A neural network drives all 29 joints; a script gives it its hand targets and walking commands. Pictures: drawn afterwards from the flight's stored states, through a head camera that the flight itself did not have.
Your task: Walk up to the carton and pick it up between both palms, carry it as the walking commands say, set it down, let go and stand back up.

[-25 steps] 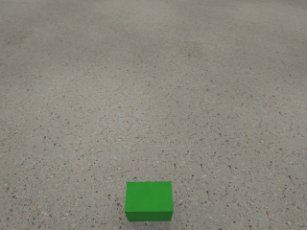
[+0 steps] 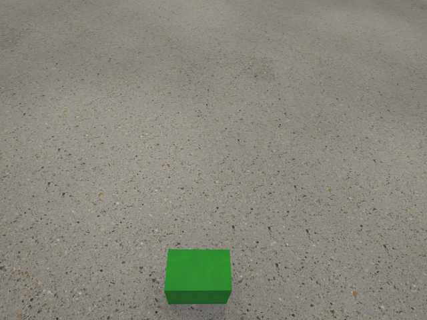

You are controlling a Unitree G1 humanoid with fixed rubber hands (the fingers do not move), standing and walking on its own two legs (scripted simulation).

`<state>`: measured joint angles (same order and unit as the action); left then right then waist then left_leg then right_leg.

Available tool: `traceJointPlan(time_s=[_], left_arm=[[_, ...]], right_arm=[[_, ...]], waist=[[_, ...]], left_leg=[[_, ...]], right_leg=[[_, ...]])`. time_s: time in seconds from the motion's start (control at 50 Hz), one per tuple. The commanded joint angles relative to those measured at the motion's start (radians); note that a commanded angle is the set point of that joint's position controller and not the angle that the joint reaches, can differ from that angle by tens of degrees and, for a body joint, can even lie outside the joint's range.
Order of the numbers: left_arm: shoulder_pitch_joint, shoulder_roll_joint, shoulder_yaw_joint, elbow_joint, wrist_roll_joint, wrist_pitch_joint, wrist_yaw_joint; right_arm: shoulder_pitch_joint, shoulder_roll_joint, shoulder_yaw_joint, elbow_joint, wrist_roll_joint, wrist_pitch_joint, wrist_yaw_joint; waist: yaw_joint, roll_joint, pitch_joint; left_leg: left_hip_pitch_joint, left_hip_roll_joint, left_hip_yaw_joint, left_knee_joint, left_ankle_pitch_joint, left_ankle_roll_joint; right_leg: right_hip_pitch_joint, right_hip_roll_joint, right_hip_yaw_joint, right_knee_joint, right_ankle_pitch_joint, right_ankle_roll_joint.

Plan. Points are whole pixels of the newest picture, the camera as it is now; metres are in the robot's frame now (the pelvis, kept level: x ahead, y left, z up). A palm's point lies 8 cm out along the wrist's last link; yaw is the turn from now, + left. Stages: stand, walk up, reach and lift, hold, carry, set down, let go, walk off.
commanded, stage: stand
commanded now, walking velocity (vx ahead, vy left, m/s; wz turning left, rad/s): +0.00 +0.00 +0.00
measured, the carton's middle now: (198, 277) +0.39 +0.03 -0.66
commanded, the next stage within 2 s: reach and lift in 0.18 s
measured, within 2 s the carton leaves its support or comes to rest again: neither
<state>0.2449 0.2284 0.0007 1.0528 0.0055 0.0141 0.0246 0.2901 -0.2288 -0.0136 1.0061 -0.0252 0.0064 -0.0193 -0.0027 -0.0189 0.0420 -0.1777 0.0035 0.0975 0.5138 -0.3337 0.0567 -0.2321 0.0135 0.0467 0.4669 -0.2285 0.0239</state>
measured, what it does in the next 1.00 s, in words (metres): lowers itself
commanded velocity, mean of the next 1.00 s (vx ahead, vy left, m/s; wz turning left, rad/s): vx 0.00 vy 0.00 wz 0.00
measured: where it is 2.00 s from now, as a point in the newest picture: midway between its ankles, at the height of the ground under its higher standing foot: outside the picture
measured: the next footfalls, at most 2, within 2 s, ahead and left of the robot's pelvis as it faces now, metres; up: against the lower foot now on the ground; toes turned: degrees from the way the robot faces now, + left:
none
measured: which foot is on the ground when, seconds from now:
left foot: down 0.00-1.00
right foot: down 0.00-1.00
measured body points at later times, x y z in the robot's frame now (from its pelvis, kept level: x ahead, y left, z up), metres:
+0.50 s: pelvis +0.00 +0.00 -0.02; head +0.04 +0.00 +0.43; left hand +0.18 +0.24 -0.13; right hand +0.17 -0.24 -0.13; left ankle -0.03 +0.08 -0.74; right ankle +0.01 -0.14 -0.74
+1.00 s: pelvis -0.07 -0.01 -0.07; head +0.08 +0.00 +0.36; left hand +0.23 +0.22 -0.18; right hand +0.23 -0.22 -0.17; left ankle -0.03 +0.08 -0.74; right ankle +0.01 -0.14 -0.74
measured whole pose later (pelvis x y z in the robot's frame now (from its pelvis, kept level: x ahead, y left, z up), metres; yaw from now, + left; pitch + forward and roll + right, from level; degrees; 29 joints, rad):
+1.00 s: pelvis -0.07 -0.01 -0.07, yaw +3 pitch +17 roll +0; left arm -0.41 0.23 0.06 0.73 -0.02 0.32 -0.04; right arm -0.28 -0.23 -0.09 0.57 0.03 0.35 0.01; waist 0.00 0.01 0.04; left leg -0.90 -0.02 0.06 1.00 -0.40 0.06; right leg -0.94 -0.01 0.04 0.95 -0.31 0.04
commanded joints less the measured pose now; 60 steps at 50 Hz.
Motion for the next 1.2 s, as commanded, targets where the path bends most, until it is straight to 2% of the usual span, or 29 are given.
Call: traceJointPlan(time_s=[0.0, 0.1, 0.16, 0.18, 0.2, 0.22, 0.28, 0.32, 0.36, 0.38, 0.44, 0.46, 0.48, 0.58, 0.64, 0.72, 0.78, 0.84, 0.88, 0.9, 0.92, 0.98, 1.02, 1.04, 1.08, 1.1, 1.14, 1.16, 1.18], left_arm=[[0.073, 0.054, 0.01, 0.001, 0.008, -0.027, 0.003], [0.011, 0.067, 0.021, 0.005, 0.009, -0.023, 0.008], [0.038, 0.052, 0.019, 0.009, 0.001, -0.015, 0.002], [-0.313, 0.113, -0.003, -0.342, -0.138, 0.013, -0.029], [-0.589, 0.143, -0.028, -0.564, -0.117, 0.081, 0.001], [-0.54, 0.142, 0.003, -0.564, -0.109, 0.145, -0.016], [-0.347, 0.119, 0.04, -0.467, -0.054, 0.331, -0.026], [-0.208, 0.101, 0.001, -0.411, -0.012, 0.454, -0.033], [-0.103, 0.133, 0.068, -0.378, 0.024, 0.541, -0.033], [-0.062, 0.123, 0.072, -0.349, 0.04, 0.548, -0.048], [-0.06, 0.029, 0.044, -0.389, 0.021, 0.521, -0.088], [-0.106, 0.013, 0.039, -0.416, 0.008, 0.506, -0.082], [-0.167, 0.028, 0.086, -0.445, 0.031, 0.456, -0.084], [-0.243, -0.008, 0.095, -0.545, 0.013, 0.243, -0.076], [-0.392, 0.064, 0.104, -0.604, -0.014, 0.185, -0.064], [-0.494, 0.054, 0.092, -0.573, -0.039, 0.198, -0.054], [-0.582, 0.151, 0.156, -0.572, -0.008, 0.22, -0.056], [-0.646, 0.154, 0.175, -0.408, -0.016, 0.281, -0.066], [-0.71, 0.15, 0.173, -0.457, -0.013, 0.297, -0.057], [-0.739, 0.189, 0.206, -0.42, -0.015, 0.303, -0.058], [-0.836, 0.179, 0.194, -0.418, -0.044, 0.301, -0.062], [-0.881, 0.147, 0.206, -0.338, -0.03, 0.3, -0.076], [-0.962, 0.196, 0.225, -0.342, -0.044, 0.266, -0.072], [-0.972, 0.139, 0.193, -0.309, -0.063, 0.267, -0.077], [-0.992, 0.222, 0.272, -0.306, 0.018, 0.227, -0.068], [-1.07, 0.206, 0.25, -0.367, -0.023, 0.197, -0.072], [-1.048, 0.169, 0.239, -0.32, -0.058, 0.171, -0.062], [-1.028, 0.129, 0.21, -0.34, -0.053, 0.169, -0.053], [-1.118, 0.203, 0.251, -0.355, -0.04, 0.149, -0.056]], right_arm=[[0.083, -0.073, -0.046, 0.016, 0.03, -0.003, -0.012], [0.04, -0.071, -0.046, -0.003, 0.026, -0.009, -0.006], [0.066, -0.067, -0.033, 0.04, 0.014, -0.019, -0.012], [-0.285, -0.174, -0.031, -0.311, 0.147, 0.017, -0.017], [-0.592, -0.14, -0.035, -0.581, 0.112, 0.078, -0.018], [-0.613, -0.184, -0.074, -0.619, 0.098, 0.149, -0.019], [-0.373, -0.106, -0.034, -0.48, 0.098, 0.359, 0.022], [-0.099, -0.113, -0.035, -0.413, 0.057, 0.498, 0.022], [-0.124, -0.068, -0.044, -0.464, 0.035, 0.569, 0.009], [-0.057, -0.123, -0.102, -0.482, -0.017, 0.573, 0.002], [-0.126, 0.039, -0.029, -0.528, 0.015, 0.545, 0.015], [-0.144, 0.012, -0.019, -0.555, 0.034, 0.528, 0.031], [-0.203, 0.027, -0.026, -0.555, 0.01, 0.48, 0.044], [-0.264, 0.029, -0.067, -0.567, -0.002, 0.265, 0.073], [-0.335, 0.015, -0.072, -0.557, 0.021, 0.23, 0.06], [-0.444, -0.07, -0.149, -0.557, 0.036, 0.207, 0.034], [-0.532, -0.06, -0.173, -0.64, 0.035, 0.237, 0.024], [-0.703, -0.018, -0.097, -0.57, 0.076, 0.302, 0.009], [-0.755, -0.068, -0.134, -0.633, 0.08, 0.311, 0.017], [-0.769, -0.002, -0.093, -0.551, 0.106, 0.335, 0.018], [-0.843, -0.026, -0.108, -0.558, 0.079, 0.334, 0.001], [-0.881, -0.012, -0.116, -0.426, 0.058, 0.353, -0.018], [-0.958, 0.059, -0.094, -0.473, 0.106, 0.316, -0.021], [-0.935, 0.038, -0.124, -0.406, 0.063, 0.306, -0.031], [-0.972, 0.005, -0.167, -0.399, 0.056, 0.279, -0.041], [-1.029, 0.031, -0.146, -0.448, 0.087, 0.256, -0.042], [-1.052, 0.002, -0.181, -0.432, 0.065, 0.21, -0.044], [-0.929, -0.034, -0.206, -0.34, 0.055, 0.202, -0.035], [-1.048, -0.031, -0.2, -0.396, 0.079, 0.188, -0.041]], waist=[[-0.002, 0.006, -0.06], [-0.02, -0.061, -0.093], [-0.003, 0.068, -0.037], [-0.009, 0.044, -0.229], [-0.037, 0.111, -0.178], [-0.009, 0.039, -0.13], [0.054, 0.135, -0.029], [-0.034, 0.081, -0.119], [0.017, -0.008, -0.134], [-0.017, -0.028, -0.163], [-0.001, -0.085, -0.17], [-0.029, -0.023, -0.199], [0.027, 0.028, -0.187], [0.005, 0.067, -0.371], [-0.004, 0.04, -0.455], [-0.075, 0.042, -0.503], [-0.023, -0.01, -0.524], [0.018, -0.017, -0.323], [0.002, 0.053, -0.451], [0.037, 0.019, -0.404], [-0.002, -0.062, -0.363], [0.002, -0.001, -0.362], [0.018, -0.034, -0.344], [-0.023, -0.068, -0.383], [0.013, 0.041, -0.393], [0.018, -0.019, -0.498], [-0.032, -0.042, -0.66], [-0.051, 0.034, -0.643], [-0.011, 0.013, -0.713]], left_leg=[[0.035, 0.112, -0.06, -0.117, 0.14, 0.006], [0.077, 0.121, -0.091, -0.129, 0.098, 0.003], [0.018, 0.147, -0.111, -0.17, 0.153, 0.007], [-0.423, 0.065, -0.087, -0.027, -0.273, 0.017], [-0.482, 0.118, -0.129, -0.036, -0.302, -0.024], [-0.509, 0.115, -0.1, -0.04, -0.352, -0.006], [-0.464, 0.06, -0.119, -0.002, -0.165, 0.006], [-0.38, 0.075, -0.146, -0.018, -0.061, -0.01], [-0.327, 0.001, -0.151, 0.071, 0.154, -0.004], [-0.272, 0.015, -0.158, 0.066, 0.23, -0.014], [-0.258, 0.008, -0.177, 0.09, 0.396, 0.008], [-0.284, 0.024, -0.183, 0.075, 0.434, -0.005], [-0.32, 0.012, -0.178, 0.102, 0.458, -0.018], [-0.246, 0.031, -0.221, 0.247, 0.699, -0.057], [-0.368, 0.0, -0.192, 0.31, 0.59, -0.069], [-0.387, 0.013, -0.186, 0.369, 0.387, -0.079], [-0.479, -0.015, -0.148, 0.325, 0.219, -0.059], [-0.667, -0.013, -0.136, 0.277, -0.128, -0.045], [-0.66, -0.001, -0.138, 0.308, -0.067, -0.052], [-0.662, -0.018, -0.128, 0.302, -0.143, -0.041], [-0.693, -0.014, -0.117, 0.337, -0.158, -0.036], [-0.766, -0.021, -0.126, 0.306, -0.19, -0.033], [-0.783, -0.026, -0.119, 0.358, -0.114, -0.015], [-0.792, -0.03, -0.129, 0.37, -0.031, -0.034], [-0.763, -0.042, -0.123, 0.369, -0.047, -0.054], [-0.749, -0.047, -0.12, 0.405, 0.04, -0.033], [-0.693, -0.03, -0.166, 0.426, 0.12, -0.037], [-0.646, -0.041, -0.163, 0.387, 0.157, -0.057], [-0.669, -0.031, -0.15, 0.441, 0.176, -0.055]], right_leg=[[0.043, -0.084, 0.012, -0.023, 0.194, -0.047], [-0.012, -0.107, 0.072, -0.021, 0.157, -0.074], [0.021, -0.08, 0.008, 0.01, 0.143, -0.059], [-0.083, -0.016, -0.009, 0.156, -0.196, -0.069], [-0.021, 0.01, -0.071, 0.211, -0.131, -0.064], [-0.063, 0.0, -0.104, 0.208, -0.183, -0.027], [-0.106, -0.046, -0.1, 0.187, -0.155, -0.044], [-0.044, 0.005, -0.109, 0.2, 0.004, -0.039], [-0.093, -0.002, -0.044, 0.144, 0.068, -0.035], [-0.058, 0.02, -0.053, 0.146, 0.136, -0.043], [-0.083, 0.022, -0.016, 0.15, 0.311, -0.046], [-0.061, 0.029, -0.037, 0.145, 0.356, -0.05], [-0.123, 0.013, -0.03, 0.184, 0.344, -0.043], [-0.375, 0.018, -0.019, 0.313, 0.297, -0.044], [-0.359, -0.001, -0.01, 0.357, 0.371, -0.019], [-0.471, 0.007, -0.027, 0.413, 0.169, -0.032], [-0.387, 0.016, -0.049, 0.398, 0.117, -0.002], [-0.451, 0.002, -0.059, 0.375, -0.206, 0.001], [-0.468, 0.001, -0.058, 0.416, -0.135, -0.007], [-0.454, 0.0, -0.056, 0.395, -0.23, 0.002], [-0.472, 0.003, -0.031, 0.387, -0.261, -0.002], [-0.488, -0.002, -0.039, 0.387, -0.263, -0.003], [-0.529, -0.004, -0.029, 0.413, -0.21, 0.012], [-0.583, 0.009, -0.04, 0.437, -0.136, 0.006], [-0.607, 0.015, -0.045, 0.435, -0.155, 0.006], [-0.587, 0.013, -0.018, 0.446, -0.069, 0.006], [-0.596, 0.029, -0.049, 0.514, 0.013, -0.002], [-0.64, 0.026, -0.059, 0.495, 0.028, -0.01], [-0.661, 0.021, -0.046, 0.528, 0.05, -0.004]])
